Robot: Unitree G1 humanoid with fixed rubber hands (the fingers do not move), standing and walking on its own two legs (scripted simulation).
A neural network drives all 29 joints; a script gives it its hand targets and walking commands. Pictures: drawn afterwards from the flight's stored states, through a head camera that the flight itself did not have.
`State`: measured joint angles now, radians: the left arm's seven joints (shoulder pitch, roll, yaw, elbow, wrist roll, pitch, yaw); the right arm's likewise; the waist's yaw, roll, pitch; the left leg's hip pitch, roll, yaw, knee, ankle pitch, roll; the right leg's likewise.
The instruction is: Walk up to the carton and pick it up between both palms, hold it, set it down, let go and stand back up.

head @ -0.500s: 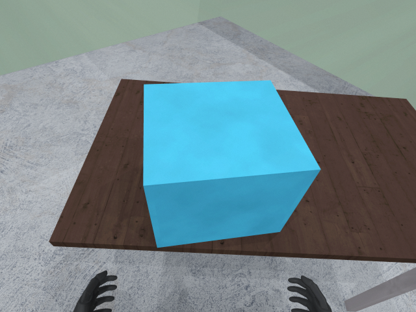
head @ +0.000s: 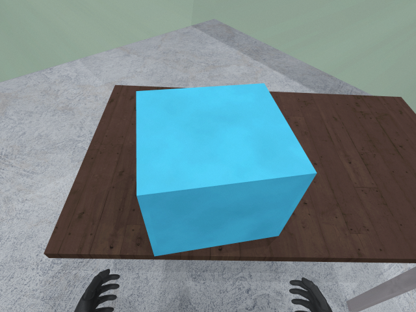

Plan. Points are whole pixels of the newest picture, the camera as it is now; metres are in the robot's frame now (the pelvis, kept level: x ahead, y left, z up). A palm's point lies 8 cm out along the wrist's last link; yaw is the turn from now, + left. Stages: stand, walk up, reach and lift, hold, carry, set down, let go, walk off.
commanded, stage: set down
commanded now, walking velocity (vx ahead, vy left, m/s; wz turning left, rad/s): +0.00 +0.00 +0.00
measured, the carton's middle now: (210, 167) +0.40 +0.00 +0.06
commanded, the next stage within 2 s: let go in 0.06 s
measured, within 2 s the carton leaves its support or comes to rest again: neither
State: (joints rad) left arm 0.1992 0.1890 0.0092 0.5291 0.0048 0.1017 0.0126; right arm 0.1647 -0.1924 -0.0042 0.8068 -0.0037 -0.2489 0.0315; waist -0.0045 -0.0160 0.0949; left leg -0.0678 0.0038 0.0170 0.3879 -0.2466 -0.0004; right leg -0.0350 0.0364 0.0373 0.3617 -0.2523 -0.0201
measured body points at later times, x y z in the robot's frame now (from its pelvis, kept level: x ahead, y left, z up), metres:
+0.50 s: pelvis -0.02 -0.02 +0.00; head -0.01 -0.01 +0.45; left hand +0.16 +0.20 -0.10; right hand +0.16 -0.24 -0.10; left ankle -0.02 +0.11 -0.74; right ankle -0.03 -0.11 -0.74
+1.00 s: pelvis -0.02 -0.02 +0.00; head -0.04 -0.01 +0.45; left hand +0.03 +0.28 -0.13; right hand +0.05 -0.32 -0.12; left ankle -0.02 +0.11 -0.74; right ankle -0.03 -0.11 -0.74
